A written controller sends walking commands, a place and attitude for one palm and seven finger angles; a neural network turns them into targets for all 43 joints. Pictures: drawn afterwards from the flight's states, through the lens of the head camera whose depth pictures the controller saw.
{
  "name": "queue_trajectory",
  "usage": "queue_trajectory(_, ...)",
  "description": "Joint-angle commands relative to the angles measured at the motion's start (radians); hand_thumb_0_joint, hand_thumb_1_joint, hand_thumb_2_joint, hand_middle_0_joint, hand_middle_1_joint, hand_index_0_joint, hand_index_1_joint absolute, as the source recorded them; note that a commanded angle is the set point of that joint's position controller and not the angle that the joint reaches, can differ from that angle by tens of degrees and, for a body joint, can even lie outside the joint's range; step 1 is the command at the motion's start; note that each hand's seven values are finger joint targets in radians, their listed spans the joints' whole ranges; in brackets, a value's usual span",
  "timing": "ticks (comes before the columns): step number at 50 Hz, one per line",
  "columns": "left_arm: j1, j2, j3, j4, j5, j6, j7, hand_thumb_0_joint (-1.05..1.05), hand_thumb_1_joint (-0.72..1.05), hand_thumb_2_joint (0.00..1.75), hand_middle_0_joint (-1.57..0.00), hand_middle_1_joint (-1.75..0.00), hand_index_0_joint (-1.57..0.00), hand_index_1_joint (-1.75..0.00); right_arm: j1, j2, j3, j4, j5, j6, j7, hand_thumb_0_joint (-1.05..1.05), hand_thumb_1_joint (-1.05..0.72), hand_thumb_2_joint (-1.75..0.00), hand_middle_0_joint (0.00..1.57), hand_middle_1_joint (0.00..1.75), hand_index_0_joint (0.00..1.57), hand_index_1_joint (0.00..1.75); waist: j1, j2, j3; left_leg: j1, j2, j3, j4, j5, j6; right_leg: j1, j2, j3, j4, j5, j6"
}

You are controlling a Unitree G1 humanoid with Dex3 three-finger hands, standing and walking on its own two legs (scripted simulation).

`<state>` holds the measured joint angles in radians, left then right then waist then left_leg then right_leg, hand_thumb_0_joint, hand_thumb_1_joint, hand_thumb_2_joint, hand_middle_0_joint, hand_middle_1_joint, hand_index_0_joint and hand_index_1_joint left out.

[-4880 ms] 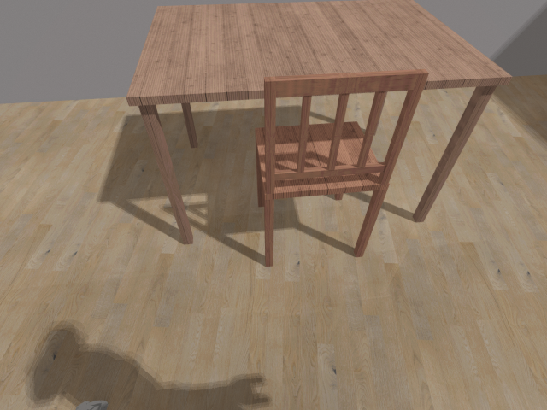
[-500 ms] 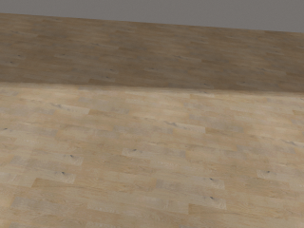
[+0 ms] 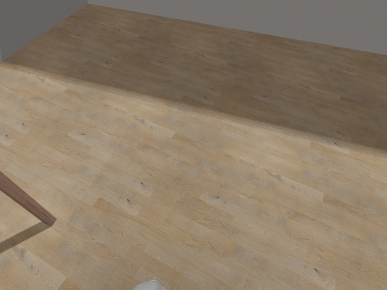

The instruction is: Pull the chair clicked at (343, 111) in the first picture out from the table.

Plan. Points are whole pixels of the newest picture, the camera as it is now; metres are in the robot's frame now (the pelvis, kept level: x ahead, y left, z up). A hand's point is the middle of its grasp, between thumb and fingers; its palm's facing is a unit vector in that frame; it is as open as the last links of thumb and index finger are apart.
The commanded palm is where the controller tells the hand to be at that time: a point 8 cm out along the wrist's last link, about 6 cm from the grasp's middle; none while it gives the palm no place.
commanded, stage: turn to face it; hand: left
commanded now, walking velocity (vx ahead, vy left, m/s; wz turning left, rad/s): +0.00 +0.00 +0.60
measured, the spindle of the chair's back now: out of the picture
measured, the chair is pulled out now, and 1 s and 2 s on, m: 0.00 0.00 0.00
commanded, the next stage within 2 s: none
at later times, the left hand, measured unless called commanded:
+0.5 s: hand out of the picture +0.04 +0.19 -0.13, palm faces +0.31 -0.90 -0.30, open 7.4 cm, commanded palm none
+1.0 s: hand out of the picture -0.11 +0.21 -0.16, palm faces +0.61 -0.75 -0.27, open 7.4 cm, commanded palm none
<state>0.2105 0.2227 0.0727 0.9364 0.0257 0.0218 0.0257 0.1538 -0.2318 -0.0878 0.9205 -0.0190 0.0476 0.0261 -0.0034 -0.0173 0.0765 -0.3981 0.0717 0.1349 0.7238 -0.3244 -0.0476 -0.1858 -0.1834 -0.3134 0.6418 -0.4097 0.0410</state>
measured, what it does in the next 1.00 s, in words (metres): steps on the spot, turning left: left foot, then right foot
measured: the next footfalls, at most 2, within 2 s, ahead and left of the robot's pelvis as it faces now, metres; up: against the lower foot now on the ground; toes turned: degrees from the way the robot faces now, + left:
left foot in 0.02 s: +0.08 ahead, +0.12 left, +0.00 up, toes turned +9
right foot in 0.44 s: +0.08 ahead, -0.13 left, +0.00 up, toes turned +12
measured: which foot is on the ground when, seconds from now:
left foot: up 0.00-0.00, down 0.02-0.44, up 0.46-0.84, down 0.86-1.00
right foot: down 0.00-0.02, up 0.04-0.42, down 0.44-0.86, up 0.88-1.00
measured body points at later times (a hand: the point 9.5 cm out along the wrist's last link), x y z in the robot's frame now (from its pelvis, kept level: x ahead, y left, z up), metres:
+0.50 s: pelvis +0.01 -0.04 +0.00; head +0.04 -0.06 +0.45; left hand +0.02 +0.23 -0.11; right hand +0.16 -0.26 -0.15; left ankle +0.02 +0.10 -0.69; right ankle +0.04 -0.14 -0.72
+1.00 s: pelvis -0.02 -0.01 +0.01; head +0.00 +0.03 +0.46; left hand -0.14 +0.25 -0.14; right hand +0.22 -0.16 -0.11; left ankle -0.08 +0.08 -0.72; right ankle +0.05 -0.15 -0.65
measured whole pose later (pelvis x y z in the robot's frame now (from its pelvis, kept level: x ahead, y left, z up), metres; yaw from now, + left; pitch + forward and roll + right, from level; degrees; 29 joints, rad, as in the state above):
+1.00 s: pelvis -0.02 -0.01 +0.01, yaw +36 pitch +0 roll -1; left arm 0.22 0.28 0.09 0.93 0.01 0.07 0.01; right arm 0.14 -0.22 -0.06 0.89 -0.02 0.02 0.01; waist 0.01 -0.04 0.08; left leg -0.29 0.01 0.02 0.57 -0.29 0.02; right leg -0.48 -0.12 -0.07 1.10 -0.45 0.09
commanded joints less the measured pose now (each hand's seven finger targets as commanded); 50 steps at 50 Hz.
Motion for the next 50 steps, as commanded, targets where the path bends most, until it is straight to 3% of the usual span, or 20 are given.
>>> queue_trajectory(1,-0.036,0.079,0.019,-0.154,-0.015,-0.007,-0.011,0.0,0.9,0.9,-0.2,-0.3,-0.2,-0.3,0.248,-0.296,-0.06,-0.055,-0.004,-0.036,-0.01,0.0,-0.9,-0.9,0.2,0.3,0.2,0.3,-0.114,0.393,-0.196,0.4,0.363,-0.524,-0.348,0.744,0.237,-0.397,0.052,0.114,0.516,-0.289,0.064)
queue_trajectory(2,-0.049,0.099,0.02,-0.168,-0.006,0.006,-0.003,0.0,0.9,0.9,-0.2,-0.3,-0.2,-0.3,0.25,-0.29,-0.054,-0.041,0.004,-0.037,-0.02,0.0,-0.9,-0.9,0.2,0.3,0.2,0.3,-0.102,0.232,-0.234,0.395,0.4,-0.548,-0.352,0.627,0.274,-0.435,0.044,0.255,0.605,-0.265,0.046)
queue_trajectory(7,0.023,0.112,0.035,-0.093,-0.004,0.012,-0.018,0.0,0.9,0.9,-0.2,-0.3,-0.2,-0.3,-0.018,-0.193,-0.018,-0.12,-0.003,-0.047,-0.032,0.0,-0.9,-0.9,0.2,0.3,0.2,0.3,-0.001,0.185,-0.131,0.146,0.177,-0.321,-0.407,0.252,0.187,-0.348,0.05,0.298,0.545,0.022,0.049)
queue_trajectory(16,0.0,0.09,0.021,-0.137,-0.013,0.005,-0.011,0.0,0.9,0.9,-0.2,-0.3,-0.2,-0.3,0.018,-0.212,-0.038,-0.106,-0.005,-0.028,-0.027,0.0,-0.9,-0.9,0.2,0.3,0.2,0.3,-0.024,0.173,-0.15,0.185,0.15,-0.436,-0.37,0.273,0.217,-0.233,0.135,0.294,0.177,-0.026,0.039)
queue_trajectory(19,0.086,0.092,0.023,-0.125,-0.02,-0.007,-0.005,0.0,0.9,0.9,-0.2,-0.3,-0.2,-0.3,-0.026,-0.205,-0.044,-0.121,-0.001,-0.02,-0.024,0.0,-0.9,-0.9,0.2,0.3,0.2,0.3,0.019,0.17,-0.16,0.085,0.102,-0.445,-0.299,0.29,0.18,-0.045,0.165,0.27,-0.067,0.085,0.027)
queue_trajectory(20,0.133,0.115,0.03,-0.116,-0.017,-0.015,-0.001,0.0,0.9,0.9,-0.2,-0.3,-0.2,-0.3,-0.039,-0.181,-0.043,-0.129,0.006,-0.018,-0.021,0.0,-0.9,-0.9,0.2,0.3,0.2,0.3,0.047,0.106,-0.17,0.0,0.054,-0.415,-0.223,0.21,0.135,0.074,0.13,0.295,-0.232,0.162,0.016)
queue_trajectory(21,0.15,0.212,0.046,-0.124,0.002,-0.028,0.008,0.0,0.9,0.9,-0.2,-0.3,-0.2,-0.3,-0.021,-0.107,-0.033,-0.144,0.016,-0.015,-0.013,0.0,-0.9,-0.9,0.2,0.3,0.2,0.3,0.058,-0.161,-0.155,-0.199,-0.081,-0.278,0.001,-0.019,0.046,0.187,-0.112,0.557,-0.411,0.097,-0.06)
queue_trajectory(22,0.103,0.272,0.047,-0.148,0.003,-0.022,0.009,0.0,0.9,0.9,-0.2,-0.3,-0.2,-0.3,-0.031,-0.087,-0.03,-0.167,0.004,-0.019,-0.013,0.0,-0.9,-0.9,0.2,0.3,0.2,0.3,0.049,-0.294,-0.107,-0.257,-0.139,-0.175,0.236,-0.248,0.003,0.074,-0.317,0.703,-0.433,0.157,-0.16)
queue_trajectory(23,0.06,0.227,0.048,-0.154,-0.003,-0.029,0.014,0.0,0.9,0.9,-0.2,-0.3,-0.2,-0.3,-0.042,-0.128,-0.037,-0.153,-0.007,-0.01,-0.013,0.0,-0.9,-0.9,0.2,0.3,0.2,0.3,0.038,-0.28,-0.092,-0.232,-0.083,-0.23,0.367,-0.228,0.015,-0.007,-0.29,0.654,-0.415,0.199,-0.176)
queue_trajectory(25,-0.036,0.162,0.023,-0.166,-0.005,-0.029,0.009,0.0,0.9,0.9,-0.2,-0.3,-0.2,-0.3,-0.01,-0.116,-0.038,-0.104,-0.005,0.003,-0.002,0.0,-0.9,-0.9,0.2,0.3,0.2,0.3,-0.018,-0.159,-0.018,-0.218,-0.055,-0.197,0.523,-0.091,0.0,-0.074,-0.179,0.468,-0.369,0.244,-0.152)
queue_trajectory(27,-0.045,0.139,0.016,-0.167,-0.001,-0.033,0.01,0.0,0.9,0.9,-0.2,-0.3,-0.2,-0.3,0.021,-0.088,-0.03,-0.079,-0.004,0.006,0.007,0.0,-0.9,-0.9,0.2,0.3,0.2,0.3,-0.026,-0.14,-0.025,-0.199,-0.043,-0.153,0.514,-0.04,-0.018,-0.046,-0.139,0.348,-0.334,0.34,-0.135)
queue_trajectory(36,0.089,0.202,0.036,-0.098,0.009,-0.021,0.006,0.0,0.9,0.9,-0.2,-0.3,-0.2,-0.3,-0.101,-0.063,-0.003,-0.109,0.007,-0.004,0.008,0.0,-0.9,-0.9,0.2,0.3,0.2,0.3,0.064,-0.191,-0.081,-0.081,-0.034,-0.05,0.107,-0.148,-0.021,0.114,-0.209,0.259,-0.261,0.522,-0.165)
queue_trajectory(40,0.071,0.217,0.048,-0.088,0.0,-0.01,-0.001,0.0,0.9,0.9,-0.2,-0.3,-0.2,-0.3,-0.01,-0.083,-0.002,-0.097,0.007,-0.019,0.0,0.0,-0.9,-0.9,0.2,0.3,0.2,0.3,0.024,-0.195,-0.143,0.103,-0.054,-0.006,-0.177,0.006,0.003,0.089,-0.19,0.166,-0.118,0.558,-0.099)
queue_trajectory(41,0.065,0.201,0.046,-0.088,-0.008,-0.005,-0.004,0.0,0.9,0.9,-0.2,-0.3,-0.2,-0.3,0.037,-0.119,-0.012,-0.087,0.006,-0.026,0.001,0.0,-0.9,-0.9,0.2,0.3,0.2,0.3,-0.004,-0.101,-0.166,0.244,-0.037,-0.041,-0.309,0.136,0.018,-0.003,-0.167,0.137,-0.002,0.484,-0.054)
queue_trajectory(42,0.074,0.149,0.042,-0.121,-0.015,0.0,-0.011,0.0,0.9,0.9,-0.2,-0.3,-0.2,-0.3,0.1,-0.232,-0.04,-0.083,-0.001,-0.037,-0.005,0.0,-0.9,-0.9,0.2,0.3,0.2,0.3,-0.042,0.183,-0.218,0.434,0.182,-0.338,-0.36,0.407,0.116,-0.248,-0.056,0.095,0.216,0.163,0.025)
queue_trajectory(43,-0.002,0.1,0.018,-0.171,-0.011,0.002,-0.012,0.0,0.9,0.9,-0.2,-0.3,-0.2,-0.3,0.166,-0.312,-0.058,-0.067,0.005,-0.032,-0.013,0.0,-0.9,-0.9,0.2,0.3,0.2,0.3,-0.083,0.347,-0.193,0.457,0.369,-0.522,-0.359,0.762,0.247,-0.44,0.031,0.152,0.395,-0.285,0.067)
queue_trajectory(44,-0.061,0.116,0.018,-0.175,-0.004,0.012,-0.005,0.0,0.9,0.9,-0.2,-0.3,-0.2,-0.3,0.205,-0.287,-0.052,-0.038,0.004,-0.034,-0.024,0.0,-0.9,-0.9,0.2,0.3,0.2,0.3,-0.102,0.257,-0.208,0.429,0.347,-0.509,-0.338,0.718,0.274,-0.451,0.034,0.256,0.492,-0.234,0.052)
queue_trajectory(45,-0.079,0.1,0.023,-0.162,-0.009,0.01,-0.004,0.0,0.9,0.9,-0.2,-0.3,-0.2,-0.3,0.163,-0.269,-0.048,-0.042,0.0,-0.035,-0.036,0.0,-0.9,-0.9,0.2,0.3,0.2,0.3,-0.084,0.271,-0.181,0.388,0.293,-0.468,-0.328,0.668,0.262,-0.471,0.039,0.285,0.535,-0.171,0.052)
queue_trajectory(47,-0.047,0.115,0.03,-0.125,-0.011,0.008,-0.015,0.0,0.9,0.9,-0.2,-0.3,-0.2,-0.3,0.034,-0.21,-0.025,-0.078,-0.003,-0.038,-0.038,0.0,-0.9,-0.9,0.2,0.3,0.2,0.3,-0.024,0.199,-0.108,0.256,0.192,-0.361,-0.354,0.531,0.206,-0.408,0.045,0.298,0.541,-0.03,0.055)
queue_trajectory(50,-0.018,0.115,0.026,-0.109,-0.012,0.013,-0.018,0.0,0.9,0.9,-0.2,-0.3,-0.2,-0.3,0.012,-0.2,-0.019,-0.085,-0.001,-0.04,-0.037,0.0,-0.9,-0.9,0.2,0.3,0.2,0.3,-0.01,0.174,-0.104,0.233,0.144,-0.343,-0.375,0.466,0.195,-0.35,0.074,0.293,0.442,0.009,0.061)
